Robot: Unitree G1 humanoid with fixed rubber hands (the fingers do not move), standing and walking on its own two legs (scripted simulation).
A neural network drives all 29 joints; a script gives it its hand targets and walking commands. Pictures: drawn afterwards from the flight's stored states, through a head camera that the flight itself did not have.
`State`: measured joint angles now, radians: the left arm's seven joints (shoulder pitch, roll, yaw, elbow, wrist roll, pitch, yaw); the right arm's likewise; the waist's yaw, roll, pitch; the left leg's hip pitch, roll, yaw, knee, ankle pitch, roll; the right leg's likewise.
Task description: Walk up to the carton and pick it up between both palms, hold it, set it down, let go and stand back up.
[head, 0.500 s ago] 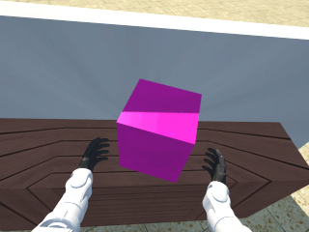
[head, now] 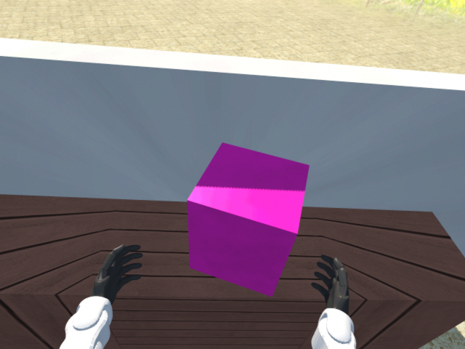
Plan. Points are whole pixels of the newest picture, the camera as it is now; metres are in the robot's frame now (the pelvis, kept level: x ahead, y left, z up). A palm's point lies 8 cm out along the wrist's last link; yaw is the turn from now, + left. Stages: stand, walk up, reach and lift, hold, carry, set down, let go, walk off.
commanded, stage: set down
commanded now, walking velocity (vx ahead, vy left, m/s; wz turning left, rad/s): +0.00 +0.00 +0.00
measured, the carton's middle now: (246, 218) +0.44 -0.05 -0.05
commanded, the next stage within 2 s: none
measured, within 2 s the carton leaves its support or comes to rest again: neither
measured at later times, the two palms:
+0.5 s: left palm (114, 301) +0.25 +0.21 -0.05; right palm (341, 310) +0.23 -0.21 -0.05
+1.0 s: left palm (107, 320) +0.22 +0.21 -0.05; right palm (359, 327) +0.20 -0.23 -0.05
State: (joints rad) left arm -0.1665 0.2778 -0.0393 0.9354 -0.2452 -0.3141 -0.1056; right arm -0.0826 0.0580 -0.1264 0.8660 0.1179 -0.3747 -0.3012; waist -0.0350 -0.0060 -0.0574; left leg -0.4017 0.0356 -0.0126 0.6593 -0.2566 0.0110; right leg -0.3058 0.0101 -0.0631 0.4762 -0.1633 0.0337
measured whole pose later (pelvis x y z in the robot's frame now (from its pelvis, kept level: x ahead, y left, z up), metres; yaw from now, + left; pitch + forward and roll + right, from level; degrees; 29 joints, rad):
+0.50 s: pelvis +0.05 -0.02 +0.01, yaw +0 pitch -1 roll -3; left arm 0.12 0.29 -0.07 0.67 -0.20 -0.30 -0.11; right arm 0.14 0.06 -0.12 0.73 0.12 -0.38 -0.18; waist -0.03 -0.01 0.00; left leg -0.28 0.04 -0.01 0.61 -0.31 0.01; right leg -0.21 0.01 -0.06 0.48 -0.25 0.01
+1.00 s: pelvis +0.05 -0.03 +0.01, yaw +0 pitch -2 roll -1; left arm 0.21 0.29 0.02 0.58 -0.14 -0.16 -0.14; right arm 0.26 0.01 -0.08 0.67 0.11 -0.40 -0.17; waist -0.01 -0.01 0.01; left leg -0.22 0.04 -0.01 0.55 -0.29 0.00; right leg -0.18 0.01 -0.06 0.48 -0.26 0.00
